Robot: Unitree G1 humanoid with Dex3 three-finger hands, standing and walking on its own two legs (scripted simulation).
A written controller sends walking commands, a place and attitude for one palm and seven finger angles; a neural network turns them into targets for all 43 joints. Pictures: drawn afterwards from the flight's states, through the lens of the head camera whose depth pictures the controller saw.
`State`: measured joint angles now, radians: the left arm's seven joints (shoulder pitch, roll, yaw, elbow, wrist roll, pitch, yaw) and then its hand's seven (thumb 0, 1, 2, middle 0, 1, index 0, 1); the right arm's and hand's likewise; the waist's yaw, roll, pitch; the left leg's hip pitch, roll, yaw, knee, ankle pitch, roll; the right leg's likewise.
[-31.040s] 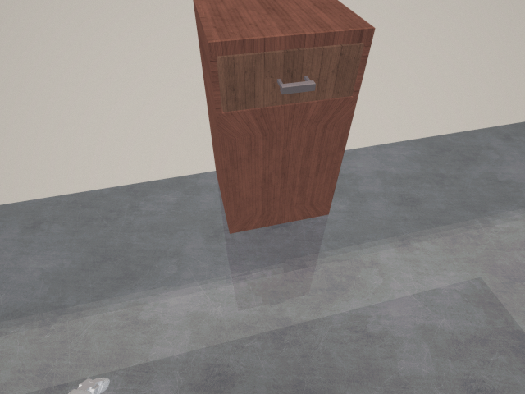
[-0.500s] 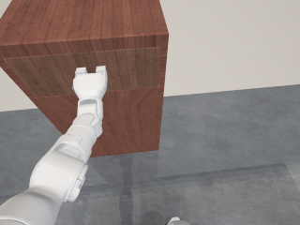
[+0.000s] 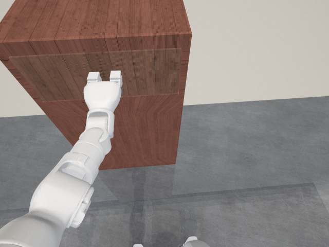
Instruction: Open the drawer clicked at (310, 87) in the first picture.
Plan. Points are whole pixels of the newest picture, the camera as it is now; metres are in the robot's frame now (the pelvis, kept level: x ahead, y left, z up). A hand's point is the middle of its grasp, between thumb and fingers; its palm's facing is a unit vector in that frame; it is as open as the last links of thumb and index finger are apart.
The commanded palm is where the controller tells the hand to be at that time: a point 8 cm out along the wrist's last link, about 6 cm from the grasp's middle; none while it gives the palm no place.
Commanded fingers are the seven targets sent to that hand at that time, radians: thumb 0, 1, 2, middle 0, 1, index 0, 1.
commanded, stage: lower the fingers behind the handle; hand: left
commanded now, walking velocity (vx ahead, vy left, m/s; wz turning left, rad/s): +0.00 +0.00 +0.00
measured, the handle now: (104, 86) +0.56 +0.18 +0.03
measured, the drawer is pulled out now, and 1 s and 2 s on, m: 0.00 0.00 0.00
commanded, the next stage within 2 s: lift the fingers back up to retry in 0.12 s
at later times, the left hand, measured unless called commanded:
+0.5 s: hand (106, 104) +0.48 +0.15 +0.04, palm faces -0.01 -0.01 -1.00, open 14.0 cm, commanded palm +0.45 +0.16 +0.10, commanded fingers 0.00 -0.50 0.30 -0.30 -1.20 -0.30 -1.20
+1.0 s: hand (100, 94) +0.48 +0.16 +0.08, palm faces -0.05 -0.04 -1.00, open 13.8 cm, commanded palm +0.45 +0.16 +0.14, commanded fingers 0.00 -0.50 0.30 -0.30 -1.20 -0.30 -1.20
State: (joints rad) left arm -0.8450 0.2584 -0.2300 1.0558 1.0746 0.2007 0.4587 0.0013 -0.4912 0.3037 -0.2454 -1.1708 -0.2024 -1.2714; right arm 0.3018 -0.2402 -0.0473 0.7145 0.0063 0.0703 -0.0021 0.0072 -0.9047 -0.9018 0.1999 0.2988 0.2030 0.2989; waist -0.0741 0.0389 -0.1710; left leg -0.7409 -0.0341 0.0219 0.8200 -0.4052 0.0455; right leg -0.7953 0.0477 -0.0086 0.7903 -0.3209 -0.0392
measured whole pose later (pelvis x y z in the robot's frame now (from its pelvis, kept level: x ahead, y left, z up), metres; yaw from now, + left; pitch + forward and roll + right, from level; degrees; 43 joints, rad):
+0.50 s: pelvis +0.01 +0.00 +0.01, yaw +0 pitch +16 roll +0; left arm -0.78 0.29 -0.19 0.98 1.06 0.14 0.36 0.00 -0.49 0.30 -0.25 -1.20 -0.27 -1.21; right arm 0.30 -0.24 -0.04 0.69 0.01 0.09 -0.03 0.01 -0.90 -0.90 0.20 0.30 0.20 0.30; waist -0.07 0.05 -0.15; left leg -0.64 -0.03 0.02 0.75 -0.40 0.04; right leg -0.70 0.05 0.00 0.73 -0.31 -0.04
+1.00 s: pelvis +0.04 +0.00 +0.03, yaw +0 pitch +12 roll +0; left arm -0.72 0.27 -0.21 0.86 1.02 0.17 0.23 0.00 -0.49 0.30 -0.32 -1.20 -0.32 -1.20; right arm 0.23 -0.23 -0.03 0.69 0.02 0.13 -0.02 0.01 -0.90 -0.90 0.20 0.30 0.20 0.30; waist -0.03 0.06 -0.14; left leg -0.43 -0.04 0.02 0.58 -0.36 0.05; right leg -0.50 0.05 0.01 0.58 -0.29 -0.04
